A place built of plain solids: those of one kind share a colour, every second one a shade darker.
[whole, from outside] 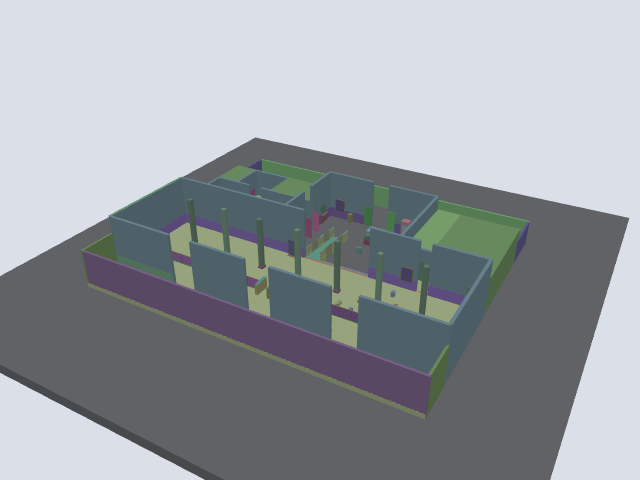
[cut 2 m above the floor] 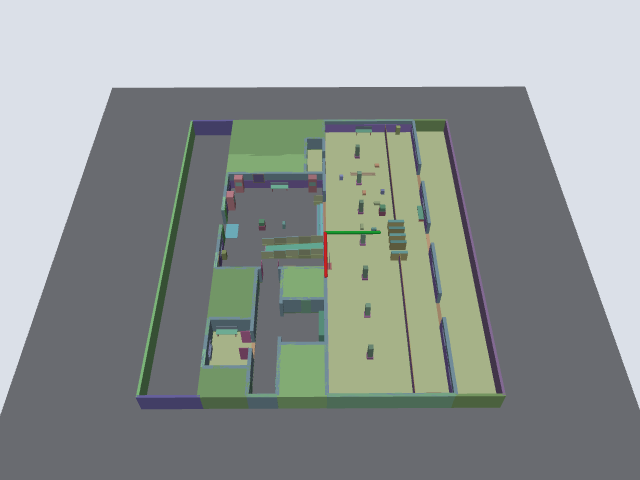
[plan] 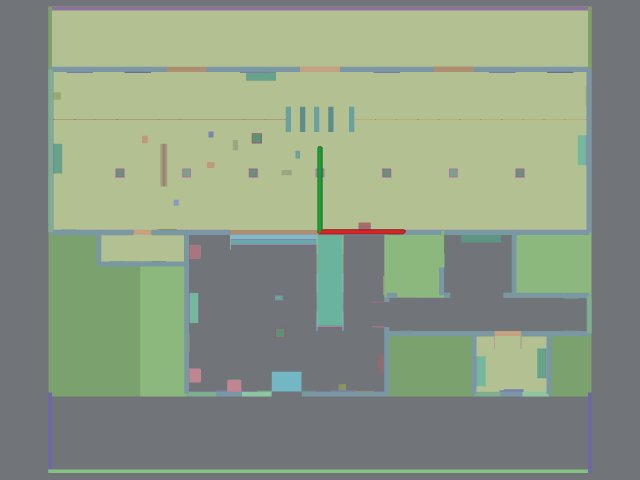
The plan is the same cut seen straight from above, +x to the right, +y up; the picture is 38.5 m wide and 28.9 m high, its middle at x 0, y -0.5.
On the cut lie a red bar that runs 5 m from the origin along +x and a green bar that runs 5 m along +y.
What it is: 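A town's railway station building on one floor; halls 5.2 m high, rooms 3.2 m; gate cabinets 0.30 x 1.5 x 1.02 m, walkways 0.55 and 0.95 m; doors 0.9 to 1.8 m; benches 1.8 x 0.55 x 0.45 m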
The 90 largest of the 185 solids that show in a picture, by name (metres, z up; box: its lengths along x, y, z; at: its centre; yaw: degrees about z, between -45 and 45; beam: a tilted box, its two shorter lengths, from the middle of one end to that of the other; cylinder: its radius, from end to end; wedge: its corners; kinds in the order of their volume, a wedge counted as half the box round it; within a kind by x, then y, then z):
{
 "mass_1": {"box": [3.16, 10.02, 3.76], "at": [-14.77, -4.91, 1.83]},
 "mass_2": {"box": [2.93, 8.12, 3.76], "at": [-12.01, -5.86, 1.83]},
 "mass_3": {"box": [2.93, 8.12, 3.76], "at": [-9.36, -5.86, 1.83]},
 "mass_4": {"box": [3.59, 4.06, 3.3], "at": [5.67, -1.94, 1.6]},
 "mass_5": {"box": [5.54, 3.92, 3.3], "at": [6.64, -7.96, 1.6]},
 "mass_6": {"box": [4.8, 4.06, 3.3], "at": [13.95, -1.94, 1.6]},
 "mass_7": {"box": [2.71, 3.92, 3.3], "at": [14.99, -7.96, 1.6]},
 "ground_1": {"box": [5.02, 1.62, 0.5], "at": [-10.68, -0.99, 0.21]},
 "ground_2": {"box": [32.14, 9.54, 0.5], "at": [0.0, 4.87, 0.21]},
 "ground_3": {"box": [32.72, 3.62, 0.5], "at": [0.0, 11.73, 0.21]},
 "ground_4": {"box": [4.22, 3.36, 0.5], "at": [11.53, -7.96, -0.08]},
 "wall_1": {"box": [0.3, 9.82, 5.68], "at": [-16.21, 4.87, 2.79]},
 "wall_2": {"box": [0.7, 0.3, 5.68], "at": [-15.86, -0.05, 2.79]},
 "wall_3": {"box": [0.9, 0.3, 5.68], "at": [-15.06, -0.05, 2.79]},
 "wall_4": {"box": [1.28, 0.3, 5.68], "at": [-13.97, -0.05, 2.79]},
 "wall_5": {"box": [0.3, 1.9, 3.76], "at": [-13.33, -0.99, 1.83]},
 "wall_6": {"box": [0.71, 0.3, 3.76], "at": [-12.97, -1.95, 1.83]},
 "wall_7": {"box": [6.98, 0.3, 5.68], "at": [-12.72, 9.78, 2.79]},
 "wall_8": {"box": [2.09, 0.3, 5.68], "at": [-12.28, -0.05, 2.79]},
 "wall_9": {"box": [0.9, 0.3, 3.76], "at": [-12.17, -1.95, 1.83]},
 "wall_10": {"box": [1.04, 0.3, 3.76], "at": [-11.2, -1.95, 1.83]},
 "wall_11": {"box": [0.51, 0.3, 3.76], "at": [-10.43, -1.95, 1.83]},
 "wall_12": {"box": [0.9, 0.3, 3.76], "at": [-9.72, -1.95, 1.83]},
 "wall_13": {"box": [2.11, 0.3, 5.68], "at": [-9.08, -0.05, 2.79]},
 "wall_14": {"box": [1.24, 0.3, 3.76], "at": [-8.65, -1.95, 1.83]},
 "wall_15": {"box": [0.3, 7.83, 5.22], "at": [-8.03, -5.86, 2.56]},
 "wall_16": {"box": [0.3, 1.9, 5.22], "at": [-8.03, -0.99, 2.56]},
 "wall_17": {"box": [2.6, 0.3, 5.68], "at": [-6.73, -0.05, 2.79]},
 "wall_18": {"box": [5.12, 0.3, 5.22], "at": [-5.47, -9.78, 2.56]},
 "wall_19": {"box": [5.63, 0.3, 5.68], "at": [-4.01, 9.78, 2.79]},
 "wall_20": {"box": [5.12, 0.3, 5.22], "at": [1.45, -9.78, 2.56]},
 "wall_21": {"box": [2.6, 0.3, 5.68], "at": [2.71, -0.05, 2.79]},
 "wall_22": {"box": [5.63, 0.3, 5.68], "at": [4.01, 9.78, 2.79]},
 "wall_23": {"box": [0.3, 3.64, 5.22], "at": [4.02, -7.96, 2.56]},
 "wall_24": {"box": [0.3, 0.4, 5.22], "at": [4.02, -5.94, 2.56]},
 "wall_25": {"box": [0.3, 3.78, 5.22], "at": [4.02, -1.94, 2.56]},
 "wall_26": {"box": [0.63, 0.3, 3.3], "at": [4.33, -3.83, 1.6]},
 "wall_27": {"box": [0.75, 0.3, 3.3], "at": [4.39, -6.14, 1.6]},
 "wall_28": {"box": [0.9, 0.3, 3.3], "at": [5.21, -6.14, 1.6]},
 "wall_29": {"box": [3.31, 0.3, 5.68], "at": [5.67, -0.05, 2.79]},
 "wall_30": {"box": [0.3, 1.68, 3.3], "at": [7.32, -2.99, 1.6]},
 "wall_31": {"box": [0.3, 1.26, 3.3], "at": [7.32, -0.67, 1.6]},
 "wall_32": {"box": [3.61, 0.3, 3.3], "at": [7.47, -6.14, 1.6]},
 "wall_33": {"box": [0.52, 0.3, 3.3], "at": [7.58, -3.83, 1.6]},
 "wall_34": {"box": [0.3, 3.64, 3.3], "at": [9.28, -7.96, 1.6]},
 "wall_35": {"box": [4.36, 0.3, 5.68], "at": [9.51, -0.05, 2.79]},
 "wall_36": {"box": [1.24, 0.3, 3.3], "at": [9.89, -6.14, 1.6]},
 "wall_37": {"box": [0.65, 0.3, 3.3], "at": [11.36, -3.83, 1.6]},
 "wall_38": {"box": [4.5, 0.3, 3.3], "at": [11.53, -9.78, 1.6]},
 "wall_39": {"box": [0.3, 3.78, 3.3], "at": [11.69, -1.94, 1.6]},
 "wall_40": {"box": [6.98, 0.3, 5.68], "at": [12.72, 9.78, 2.79]},
 "wall_41": {"box": [1.67, 0.3, 3.3], "at": [12.95, -6.14, 1.6]},
 "wall_42": {"box": [2.97, 0.3, 3.3], "at": [13.17, -3.83, 1.6]},
 "wall_43": {"box": [0.3, 3.64, 3.3], "at": [13.78, -7.96, 1.6]},
 "wall_44": {"box": [4.52, 0.3, 5.68], "at": [13.95, -0.05, 2.79]},
 "wall_45": {"box": [0.83, 0.3, 3.3], "at": [14.19, -6.14, 1.6]},
 "wall_46": {"box": [0.9, 0.3, 3.3], "at": [15.06, -6.14, 1.6]},
 "wall_47": {"box": [0.9, 0.3, 3.3], "at": [15.1, -3.83, 1.6]},
 "wall_48": {"box": [0.7, 0.3, 3.3], "at": [15.86, -6.14, 1.6]},
 "wall_49": {"box": [0.66, 0.3, 3.3], "at": [15.88, -3.83, 1.6]},
 "wall_50": {"box": [0.3, 2.31, 3.3], "at": [16.21, -4.99, 1.6]},
 "wall_51": {"box": [0.3, 9.82, 5.68], "at": [16.21, 4.87, 2.79]},
 "skin_1": {"box": [0.29, 9.8, 5.68], "at": [-16.21, 4.87, 2.79]},
 "skin_2": {"box": [1.78, 0.29, 3.14], "at": [-7.13, -9.79, 2.71]},
 "skin_3": {"box": [1.78, 0.29, 3.14], "at": [-3.81, -9.79, 2.71]},
 "skin_4": {"box": [1.57, 0.29, 1.37], "at": [10.07, -9.79, 1.84]},
 "skin_5": {"box": [6.96, 0.29, 1.65], "at": [12.72, 9.79, 0.77]},
 "skin_6": {"box": [1.57, 0.29, 1.37], "at": [12.98, -9.79, 1.84]},
 "skin_7": {"box": [0.29, 2.29, 3.3], "at": [16.21, -4.99, 1.6]},
 "skin_8": {"box": [0.29, 9.8, 5.68], "at": [16.21, 4.87, 2.79]},
 "trains_wall_1": {"box": [32.72, 0.22, 3.91], "at": [0.0, 13.42, 1.9]},
 "street_wall_1": {"box": [32.72, 0.22, 2.45], "at": [0.0, -14.42, 1.18]},
 "trains_end_1": {"box": [0.22, 3.85, 3.91], "at": [-16.25, 11.61, 1.9]},
 "trains_end_2": {"box": [0.22, 3.85, 3.91], "at": [16.25, 11.61, 1.9]},
 "column_1": {"box": [0.42, 0.42, 4.95], "at": [-12.04, 3.53, 3.15]},
 "column_2": {"box": [0.42, 0.42, 4.95], "at": [-8.03, 3.53, 3.15]},
 "column_3": {"box": [0.42, 0.42, 4.95], "at": [-4.01, 3.53, 3.15]},
 "column_4": {"box": [0.42, 0.42, 4.95], "at": [0.0, 3.53, 3.15]},
 "column_5": {"box": [0.42, 0.42, 4.95], "at": [4.01, 3.53, 3.15]},
 "column_6": {"box": [0.42, 0.42, 4.95], "at": [8.03, 3.53, 3.15]},
 "column_7": {"box": [0.42, 0.42, 4.95], "at": [12.04, 3.53, 3.15]},
 "street_end_1": {"box": [0.22, 4.85, 2.45], "at": [-16.25, -12.11, 1.18]},
 "street_end_2": {"box": [0.22, 4.85, 2.45], "at": [16.25, -12.11, 1.18]},
 "ticketmachine_1": {"box": [0.7, 0.85, 1.95], "at": [-7.53, -8.66, 0.93]},
 "ticketmachine_2": {"box": [0.7, 0.85, 1.95], "at": [-7.53, -1.22, 0.93]},
 "ticketmachine_3": {"box": [0.85, 0.7, 1.95], "at": [-5.16, -9.28, 0.93]},
 "shelving_1": {"box": [2.4, 0.45, 1.95], "at": [9.7, -0.42, 0.93]},
 "ramp_1": {"wedge": [[-0.15, -5.67, -0.05], [-0.15, -5.67, 0.0], [-0.15, -0.2, -0.05], [-0.15, -0.2, 0.46], [1.35, -5.67, -0.05], [1.35, -5.67, 0.0], [1.35, -0.2, -0.05], [1.35, -0.2, 0.46]]},
 "sill_1": {"box": [6.84, 0.32, 0.51], "at": [-2.01, -0.04, 0.2]},
 "flight_1": {"box": [5.16, 0.3, 0.35], "at": [-2.79, -0.34, 0.13]}
}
